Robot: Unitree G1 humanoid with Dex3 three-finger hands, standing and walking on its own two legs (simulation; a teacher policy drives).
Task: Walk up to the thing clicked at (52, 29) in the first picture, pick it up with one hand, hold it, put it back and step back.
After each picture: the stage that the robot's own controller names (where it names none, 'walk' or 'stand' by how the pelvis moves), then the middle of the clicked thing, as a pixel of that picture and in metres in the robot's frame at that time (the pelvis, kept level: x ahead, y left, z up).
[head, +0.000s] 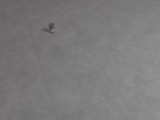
stand; (51, 28) +1.64 +0.38 -0.72
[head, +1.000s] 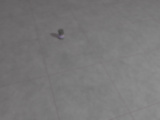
walk; (61, 34) +1.53 +0.18 -0.70
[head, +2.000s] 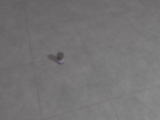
walk; (60, 58) +1.04 +0.18 -0.71
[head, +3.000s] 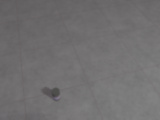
walk; (56, 94) +0.67 +0.20 -0.71
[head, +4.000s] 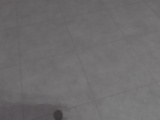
stand; (58, 116) +0.44 +0.21 -0.69
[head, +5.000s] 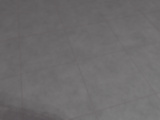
stand; out of the picture +0.41 +0.20 -0.72
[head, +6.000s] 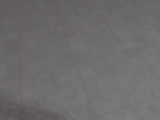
stand; out of the picture +0.38 +0.21 -0.73
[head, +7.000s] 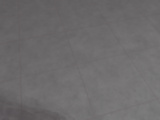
stand; out of the picture +0.38 +0.20 -0.73
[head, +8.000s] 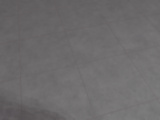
stand; out of the picture +0.38 +0.20 -0.73
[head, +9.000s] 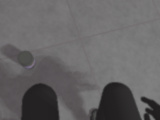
go down; (27, 60) +0.45 +0.24 -0.37
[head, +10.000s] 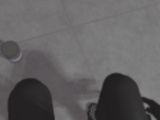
go down; (12, 52) +0.45 +0.26 -0.30
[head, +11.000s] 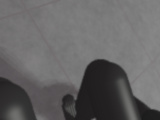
close in; out of the picture +0.43 +0.31 -0.22
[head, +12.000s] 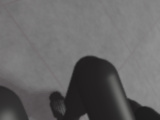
close; out of the picture +0.43 +0.32 -0.22
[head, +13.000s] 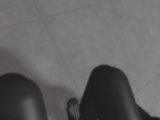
lift; out of the picture +0.39 +0.29 -0.16
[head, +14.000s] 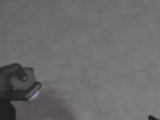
lift; (27, 86) +0.33 +0.19 +0.00
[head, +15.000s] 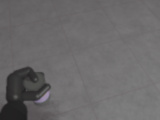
hold; (38, 89) +0.33 +0.16 -0.01
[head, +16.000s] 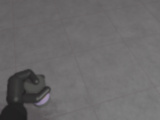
hold; (38, 92) +0.33 +0.17 -0.01
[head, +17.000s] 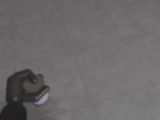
crouch; (37, 91) +0.33 +0.17 -0.02
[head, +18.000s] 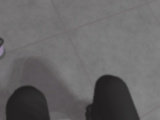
crouch; out of the picture +0.46 +0.26 -0.11
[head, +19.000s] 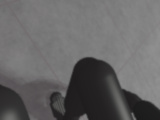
lower; out of the picture +0.41 +0.33 -0.23
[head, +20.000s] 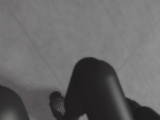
lower; out of the picture +0.42 +0.33 -0.23
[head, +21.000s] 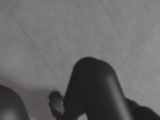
lower; out of the picture +0.42 +0.33 -0.23
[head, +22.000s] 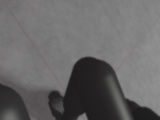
lower; out of the picture +0.42 +0.33 -0.23
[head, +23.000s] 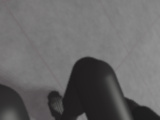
draw back; out of the picture +0.42 +0.33 -0.23
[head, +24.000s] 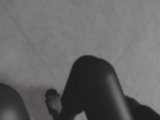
withdraw; out of the picture +0.41 +0.33 -0.23
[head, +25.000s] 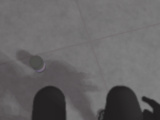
walk; (38, 64) +0.46 +0.24 -0.40
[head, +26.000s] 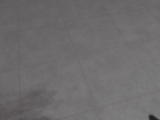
stand; out of the picture +0.39 +0.20 -0.66
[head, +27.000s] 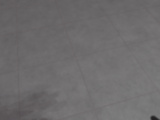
stand; out of the picture +0.39 +0.22 -0.67
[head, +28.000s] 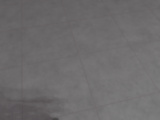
stand; out of the picture +0.40 +0.21 -0.68
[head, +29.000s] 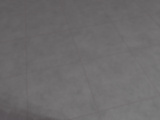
stand; out of the picture +0.41 +0.21 -0.72
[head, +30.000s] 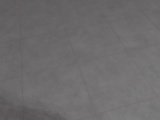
stand; out of the picture +0.38 +0.22 -0.73
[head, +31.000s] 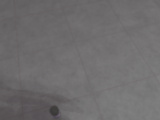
walk; (55, 112) +0.42 +0.23 -0.71
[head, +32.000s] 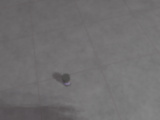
walk; (66, 80) +0.67 +0.19 -0.70
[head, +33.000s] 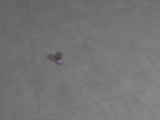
stand; (59, 58) +1.01 +0.21 -0.70
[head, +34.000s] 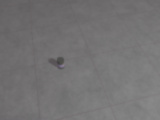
stand; (60, 63) +0.98 +0.20 -0.71
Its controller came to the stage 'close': yes
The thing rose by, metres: 0.70
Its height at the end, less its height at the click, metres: +0.00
